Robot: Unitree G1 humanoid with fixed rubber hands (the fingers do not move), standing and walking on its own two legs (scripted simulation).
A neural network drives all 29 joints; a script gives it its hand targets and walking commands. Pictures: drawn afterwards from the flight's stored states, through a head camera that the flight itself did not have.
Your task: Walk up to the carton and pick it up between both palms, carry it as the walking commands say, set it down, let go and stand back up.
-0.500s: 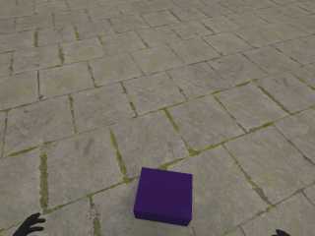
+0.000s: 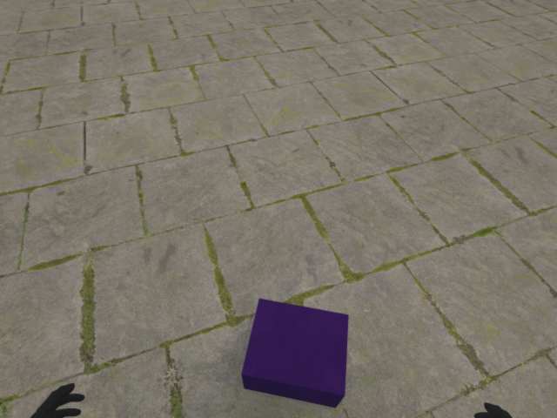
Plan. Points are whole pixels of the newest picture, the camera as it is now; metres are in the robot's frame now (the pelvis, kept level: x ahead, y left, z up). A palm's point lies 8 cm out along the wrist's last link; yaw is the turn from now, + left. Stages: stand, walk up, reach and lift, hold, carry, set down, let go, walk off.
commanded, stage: walk up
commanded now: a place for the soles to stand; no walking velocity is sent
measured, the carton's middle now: (296, 351) +0.44 -0.06 -0.67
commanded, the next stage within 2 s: none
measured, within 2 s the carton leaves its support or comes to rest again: neither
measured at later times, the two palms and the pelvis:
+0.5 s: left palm out of the picture +0.11 +0.37 -0.09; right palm out of the picture +0.09 -0.31 -0.08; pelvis -0.02 +0.03 +0.00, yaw +0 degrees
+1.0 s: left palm out of the picture +0.09 +0.33 -0.07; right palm out of the picture +0.07 -0.30 -0.07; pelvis -0.04 +0.03 +0.02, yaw -6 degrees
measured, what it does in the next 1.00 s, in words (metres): steps on the spot: right foot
